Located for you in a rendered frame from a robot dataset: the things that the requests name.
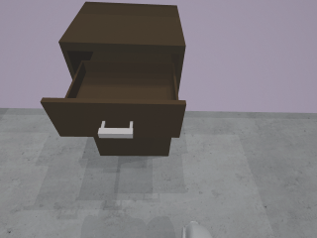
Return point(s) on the right robot thigh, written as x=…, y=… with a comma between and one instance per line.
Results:
x=193, y=230

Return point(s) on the drawer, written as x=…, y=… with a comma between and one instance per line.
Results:
x=119, y=92

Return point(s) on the cabinet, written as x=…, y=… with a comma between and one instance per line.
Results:
x=107, y=31

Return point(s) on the handle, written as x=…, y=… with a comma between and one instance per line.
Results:
x=116, y=133

